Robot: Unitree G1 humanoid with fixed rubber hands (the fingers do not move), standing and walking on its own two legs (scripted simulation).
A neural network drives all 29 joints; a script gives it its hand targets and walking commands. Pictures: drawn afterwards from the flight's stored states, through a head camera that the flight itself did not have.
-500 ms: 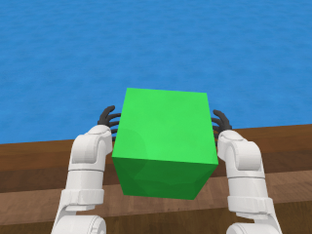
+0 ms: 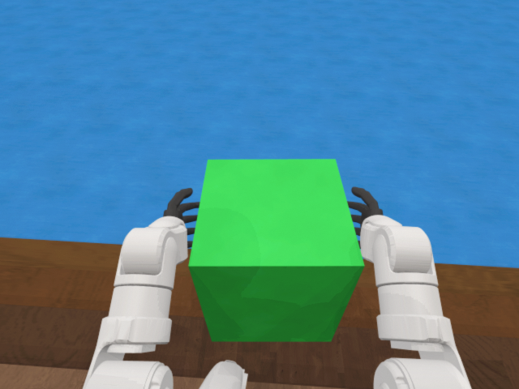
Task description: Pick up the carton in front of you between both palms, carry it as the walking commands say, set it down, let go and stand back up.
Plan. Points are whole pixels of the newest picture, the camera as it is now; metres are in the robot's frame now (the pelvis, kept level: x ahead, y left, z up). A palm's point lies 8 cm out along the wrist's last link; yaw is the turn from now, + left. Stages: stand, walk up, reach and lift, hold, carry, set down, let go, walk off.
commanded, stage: carry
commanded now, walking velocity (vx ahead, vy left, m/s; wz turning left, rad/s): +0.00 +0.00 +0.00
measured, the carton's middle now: (271, 253) +0.34 +0.04 +0.01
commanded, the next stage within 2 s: none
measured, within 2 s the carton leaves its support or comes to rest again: neither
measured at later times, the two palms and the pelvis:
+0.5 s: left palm (250, 148) +0.77 +0.14 -0.11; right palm (354, 157) +0.75 -0.16 -0.10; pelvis +0.42 +0.02 -0.21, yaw +0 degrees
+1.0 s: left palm (261, 131) +1.20 +0.15 -0.37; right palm (327, 144) +1.16 -0.15 -0.38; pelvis +0.85 +0.04 -0.44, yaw +1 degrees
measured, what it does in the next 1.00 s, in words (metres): goes down: left foot 0.15 m lower, then right foot 0.15 m lower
